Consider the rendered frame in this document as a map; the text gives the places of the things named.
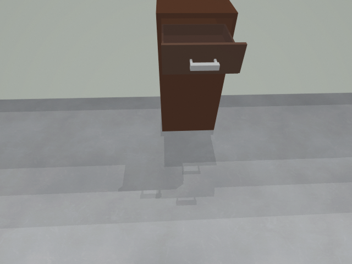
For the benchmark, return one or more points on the drawer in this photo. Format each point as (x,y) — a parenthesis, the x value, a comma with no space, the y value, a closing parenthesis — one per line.
(202,43)

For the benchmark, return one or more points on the cabinet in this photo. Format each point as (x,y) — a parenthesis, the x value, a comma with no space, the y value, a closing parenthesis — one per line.
(190,101)

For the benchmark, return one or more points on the handle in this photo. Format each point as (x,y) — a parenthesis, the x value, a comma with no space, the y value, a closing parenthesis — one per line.
(204,66)

